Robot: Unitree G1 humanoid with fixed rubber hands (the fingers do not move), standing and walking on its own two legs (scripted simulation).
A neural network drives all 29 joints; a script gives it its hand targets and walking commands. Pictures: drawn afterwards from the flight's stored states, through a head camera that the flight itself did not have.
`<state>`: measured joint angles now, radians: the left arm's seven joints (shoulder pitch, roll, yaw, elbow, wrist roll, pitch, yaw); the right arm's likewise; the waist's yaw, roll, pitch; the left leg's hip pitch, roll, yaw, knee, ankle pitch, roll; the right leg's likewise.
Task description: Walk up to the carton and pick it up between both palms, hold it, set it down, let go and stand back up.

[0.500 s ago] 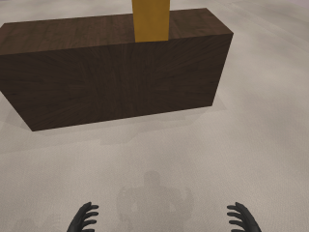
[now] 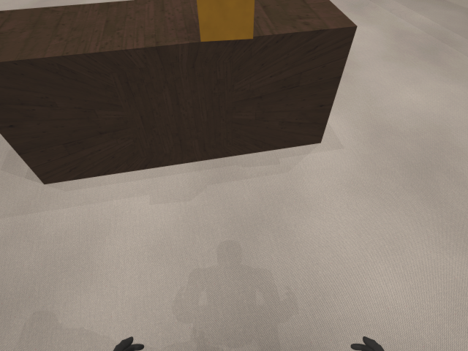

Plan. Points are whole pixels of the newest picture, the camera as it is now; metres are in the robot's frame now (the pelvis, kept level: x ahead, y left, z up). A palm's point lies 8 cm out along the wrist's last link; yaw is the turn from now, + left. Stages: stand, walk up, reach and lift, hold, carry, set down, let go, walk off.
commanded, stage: stand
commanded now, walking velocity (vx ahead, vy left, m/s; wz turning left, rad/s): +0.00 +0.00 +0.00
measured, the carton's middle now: out of the picture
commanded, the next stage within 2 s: none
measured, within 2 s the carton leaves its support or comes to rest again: neither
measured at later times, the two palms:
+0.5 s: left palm out of the picture +0.09 +0.24 -0.10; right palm out of the picture +0.08 -0.24 -0.10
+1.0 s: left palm out of the picture +0.06 +0.24 -0.11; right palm out of the picture +0.06 -0.23 -0.11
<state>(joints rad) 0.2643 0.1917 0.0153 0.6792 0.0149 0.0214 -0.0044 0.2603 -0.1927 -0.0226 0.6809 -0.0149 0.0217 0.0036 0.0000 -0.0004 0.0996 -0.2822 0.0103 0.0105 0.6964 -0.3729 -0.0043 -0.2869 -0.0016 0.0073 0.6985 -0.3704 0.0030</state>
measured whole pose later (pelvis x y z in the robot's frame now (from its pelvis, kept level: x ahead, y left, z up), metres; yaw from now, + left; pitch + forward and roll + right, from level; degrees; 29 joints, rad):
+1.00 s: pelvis -0.01 +0.01 +0.01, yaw -1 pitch -3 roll +0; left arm 0.30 0.20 0.02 0.75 0.01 0.01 0.00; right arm 0.30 -0.20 -0.02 0.74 -0.01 0.01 0.00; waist 0.00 0.00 0.07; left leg -0.25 0.01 0.03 0.62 -0.31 0.00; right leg -0.26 0.00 0.03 0.61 -0.30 0.01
